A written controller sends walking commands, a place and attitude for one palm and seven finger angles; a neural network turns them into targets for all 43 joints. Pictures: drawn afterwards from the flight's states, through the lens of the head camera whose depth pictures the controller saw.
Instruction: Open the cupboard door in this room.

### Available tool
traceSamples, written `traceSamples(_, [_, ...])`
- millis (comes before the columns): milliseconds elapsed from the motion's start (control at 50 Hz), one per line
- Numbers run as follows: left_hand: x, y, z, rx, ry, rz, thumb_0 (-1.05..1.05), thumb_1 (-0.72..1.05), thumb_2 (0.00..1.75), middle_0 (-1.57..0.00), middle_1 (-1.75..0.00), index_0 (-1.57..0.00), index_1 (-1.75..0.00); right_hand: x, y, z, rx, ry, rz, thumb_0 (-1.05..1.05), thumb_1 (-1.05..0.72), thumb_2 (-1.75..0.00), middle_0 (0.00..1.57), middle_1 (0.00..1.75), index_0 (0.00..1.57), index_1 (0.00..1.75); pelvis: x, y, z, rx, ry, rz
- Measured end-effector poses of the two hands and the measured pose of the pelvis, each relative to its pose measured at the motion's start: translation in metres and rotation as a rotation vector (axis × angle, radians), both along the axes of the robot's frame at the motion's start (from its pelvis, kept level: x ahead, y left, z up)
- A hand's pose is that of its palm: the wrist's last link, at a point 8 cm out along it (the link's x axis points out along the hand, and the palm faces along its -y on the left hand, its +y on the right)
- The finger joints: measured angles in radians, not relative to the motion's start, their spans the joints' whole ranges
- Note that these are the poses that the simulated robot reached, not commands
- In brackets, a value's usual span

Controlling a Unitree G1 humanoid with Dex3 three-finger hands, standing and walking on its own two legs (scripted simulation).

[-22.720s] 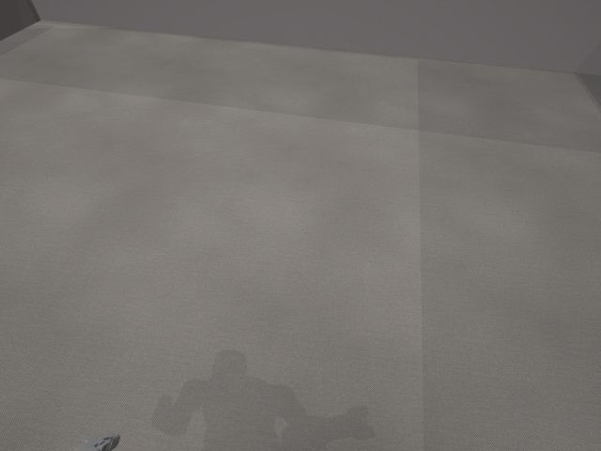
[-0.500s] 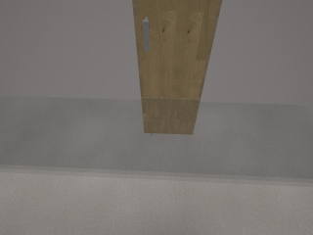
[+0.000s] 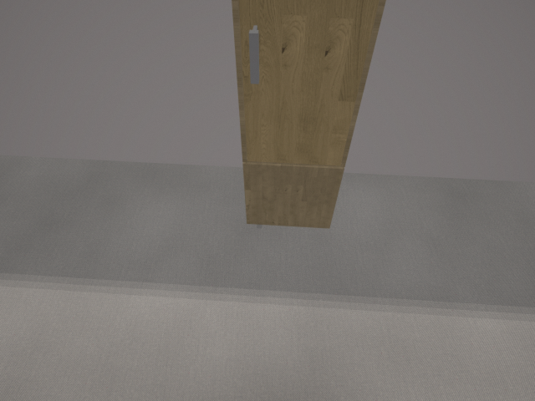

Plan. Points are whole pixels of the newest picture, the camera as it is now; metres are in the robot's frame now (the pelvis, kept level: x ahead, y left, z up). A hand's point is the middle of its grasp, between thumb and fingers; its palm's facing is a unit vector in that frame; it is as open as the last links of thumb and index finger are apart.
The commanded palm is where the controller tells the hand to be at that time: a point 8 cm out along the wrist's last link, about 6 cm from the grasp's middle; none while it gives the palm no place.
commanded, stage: look at it before walking up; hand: left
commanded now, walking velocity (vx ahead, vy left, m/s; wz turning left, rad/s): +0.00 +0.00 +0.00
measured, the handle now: (255, 54) +0.97 +0.09 +0.07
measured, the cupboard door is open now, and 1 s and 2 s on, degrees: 0 0 0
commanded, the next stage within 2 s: take the last steps up to it in 0.22 s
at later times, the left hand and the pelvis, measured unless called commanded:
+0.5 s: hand out of the picture -0.02 +0.17 -0.18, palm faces +0.02 -0.99 -0.16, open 7.4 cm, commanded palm none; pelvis +0.01 +0.01 +0.00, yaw -1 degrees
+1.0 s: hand out of the picture +0.05 +0.11 -0.17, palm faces +0.02 -0.99 -0.16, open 7.4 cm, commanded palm none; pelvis +0.14 -0.04 +0.00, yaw -3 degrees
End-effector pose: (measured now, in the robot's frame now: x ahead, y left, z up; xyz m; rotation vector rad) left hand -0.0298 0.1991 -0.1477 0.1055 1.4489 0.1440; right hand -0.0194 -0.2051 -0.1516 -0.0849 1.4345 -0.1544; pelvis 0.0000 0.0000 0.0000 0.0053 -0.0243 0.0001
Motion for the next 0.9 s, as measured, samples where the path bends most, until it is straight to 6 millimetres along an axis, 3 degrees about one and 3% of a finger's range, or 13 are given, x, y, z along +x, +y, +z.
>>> traceSamples(260, [0.011,0.019,0.002,0.033,-0.024,-0.014,0.01,0.91,0.90,-0.20,-0.30,-0.20,-0.30,-0.018,0.017,-0.001,0.027,0.037,-0.017,0.00,-0.91,-0.90,0.20,0.30,0.20,0.30,-0.001,0.007,0.000,0.001,0.000,0.000])
traceSamples(540, [0.012,0.021,-0.007,-0.004,0.018,-0.028,0.01,0.91,0.90,-0.20,-0.30,-0.20,-0.30,-0.015,0.013,-0.003,0.000,0.026,-0.059,0.00,-0.91,-0.90,0.20,0.30,0.20,0.30,0.011,0.011,-0.006,0.013,0.008,-0.026])
traceSamples(600, [0.022,0.017,-0.006,-0.001,0.039,-0.048,0.01,0.91,0.90,-0.20,-0.30,-0.20,-0.30,-0.017,0.006,-0.008,0.000,0.032,-0.092,0.00,-0.91,-0.90,0.20,0.30,0.20,0.30,0.020,0.005,-0.009,0.021,0.014,-0.044])
traceSamples(700, [0.061,0.006,-0.005,0.034,-0.009,-0.057,0.01,0.91,0.90,-0.20,-0.30,-0.20,-0.30,-0.017,-0.015,-0.020,0.018,0.096,-0.102,0.00,-0.91,-0.90,0.20,0.30,0.20,0.30,0.042,-0.014,-0.018,0.023,0.018,-0.042])
traceSamples(740, [0.073,0.001,-0.004,0.051,-0.049,-0.030,0.01,0.91,0.90,-0.20,-0.30,-0.20,-0.30,-0.007,-0.025,-0.022,0.025,0.129,-0.078,0.00,-0.91,-0.90,0.20,0.30,0.20,0.30,0.053,-0.023,-0.019,0.012,0.020,-0.028])
traceSamples(780, [0.078,-0.005,-0.001,0.058,-0.062,-0.004,0.00,0.91,0.90,-0.20,-0.30,-0.20,-0.30,0.016,-0.036,-0.017,0.022,0.128,-0.055,0.00,-0.91,-0.90,0.20,0.30,0.20,0.30,0.063,-0.029,-0.015,0.015,0.023,-0.030])
traceSamples(900, [0.075,-0.028,0.010,0.029,0.056,-0.002,0.00,0.91,0.90,-0.20,-0.30,-0.20,-0.30,0.130,-0.063,-0.004,-0.013,-0.073,-0.016,0.01,-0.91,-0.90,0.20,0.30,0.20,0.30,0.099,-0.038,-0.003,0.019,0.034,-0.050])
